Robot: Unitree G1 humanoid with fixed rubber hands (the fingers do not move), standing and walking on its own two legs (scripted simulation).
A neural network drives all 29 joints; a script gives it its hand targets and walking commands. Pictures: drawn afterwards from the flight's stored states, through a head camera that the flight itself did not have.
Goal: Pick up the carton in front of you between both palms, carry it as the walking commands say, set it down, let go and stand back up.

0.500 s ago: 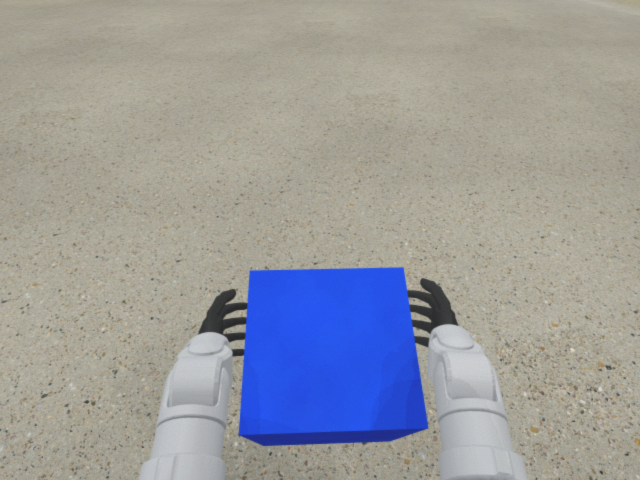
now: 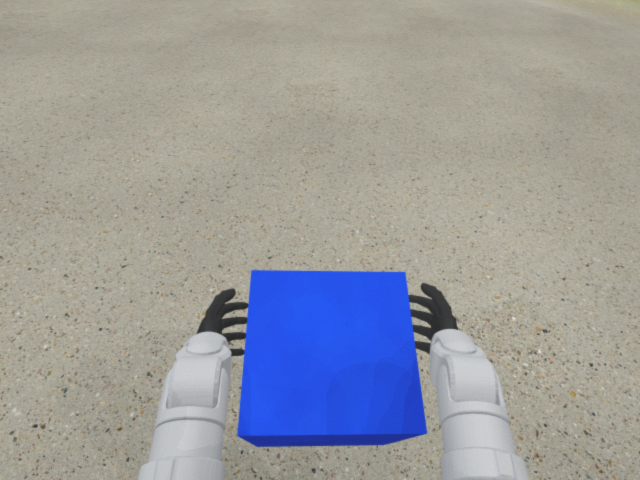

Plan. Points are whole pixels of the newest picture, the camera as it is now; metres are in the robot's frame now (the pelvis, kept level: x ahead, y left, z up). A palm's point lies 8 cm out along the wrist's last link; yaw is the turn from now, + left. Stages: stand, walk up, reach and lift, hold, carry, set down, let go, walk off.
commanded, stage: hold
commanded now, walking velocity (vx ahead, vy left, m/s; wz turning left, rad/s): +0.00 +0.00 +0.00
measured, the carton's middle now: (324, 367) +0.31 -0.01 -0.06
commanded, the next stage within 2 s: set down in 0.54 s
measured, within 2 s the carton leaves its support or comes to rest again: neither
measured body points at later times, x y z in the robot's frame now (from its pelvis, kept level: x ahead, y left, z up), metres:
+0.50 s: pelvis +0.01 +0.02 +0.00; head -0.03 +0.04 +0.45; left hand +0.32 +0.16 +0.03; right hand +0.32 -0.14 +0.04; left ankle +0.06 +0.12 -0.74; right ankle +0.00 -0.12 -0.74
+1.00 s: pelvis -0.01 +0.00 -0.02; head +0.10 +0.03 +0.41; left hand +0.36 +0.17 -0.07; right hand +0.36 -0.13 -0.05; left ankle +0.06 +0.12 -0.74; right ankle +0.00 -0.12 -0.74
